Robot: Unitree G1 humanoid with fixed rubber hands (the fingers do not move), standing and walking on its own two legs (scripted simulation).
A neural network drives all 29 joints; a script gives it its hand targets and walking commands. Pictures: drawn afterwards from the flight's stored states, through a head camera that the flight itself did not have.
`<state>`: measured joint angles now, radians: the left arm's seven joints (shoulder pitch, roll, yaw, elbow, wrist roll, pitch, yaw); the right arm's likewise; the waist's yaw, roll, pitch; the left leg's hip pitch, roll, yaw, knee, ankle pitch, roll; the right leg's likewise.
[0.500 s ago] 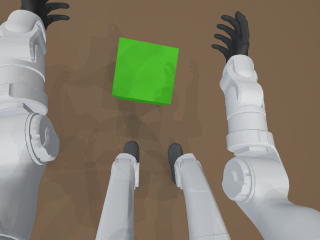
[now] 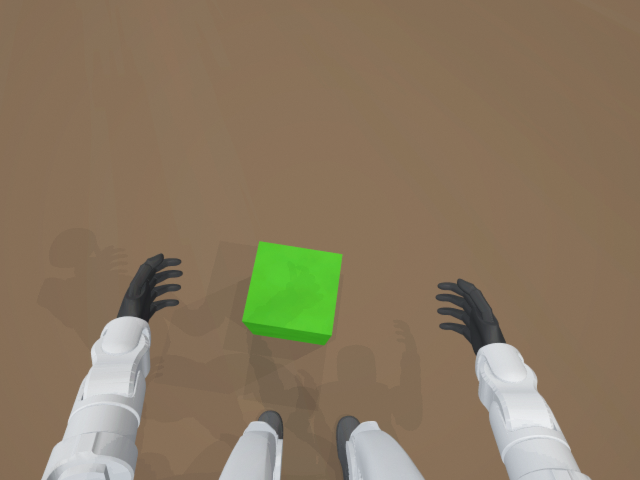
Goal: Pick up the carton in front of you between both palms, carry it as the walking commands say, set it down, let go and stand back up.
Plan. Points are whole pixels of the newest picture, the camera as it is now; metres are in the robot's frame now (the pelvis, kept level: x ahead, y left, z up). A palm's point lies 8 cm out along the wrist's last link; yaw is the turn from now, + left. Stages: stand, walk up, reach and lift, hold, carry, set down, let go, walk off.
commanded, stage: let go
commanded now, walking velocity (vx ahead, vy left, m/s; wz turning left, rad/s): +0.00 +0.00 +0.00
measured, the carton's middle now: (294, 297) +0.45 +0.03 -0.61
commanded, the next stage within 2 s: stand in 0.82 s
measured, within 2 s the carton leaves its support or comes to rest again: neither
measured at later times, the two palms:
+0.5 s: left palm (107, 425) +0.20 +0.22 -0.03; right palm (545, 407) +0.20 -0.24 -0.03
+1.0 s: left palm (63, 459) +0.17 +0.27 -0.05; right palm (577, 425) +0.18 -0.28 -0.04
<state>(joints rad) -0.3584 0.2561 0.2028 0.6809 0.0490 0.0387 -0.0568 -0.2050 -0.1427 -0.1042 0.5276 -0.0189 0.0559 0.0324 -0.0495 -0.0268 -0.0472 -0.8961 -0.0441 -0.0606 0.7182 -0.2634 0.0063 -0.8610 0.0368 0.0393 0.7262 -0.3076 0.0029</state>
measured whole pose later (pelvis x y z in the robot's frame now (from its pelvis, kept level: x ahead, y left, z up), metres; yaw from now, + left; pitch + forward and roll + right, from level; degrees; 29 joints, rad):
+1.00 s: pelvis +0.03 -0.01 +0.03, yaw -1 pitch -1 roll +0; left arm 0.24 0.31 0.06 0.62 0.04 0.04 0.00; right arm 0.19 -0.31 -0.04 0.63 -0.04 0.05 -0.01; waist 0.01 0.00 0.02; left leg -0.21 -0.02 -0.04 0.54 -0.31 0.00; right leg -0.18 0.05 0.07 0.53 -0.33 -0.02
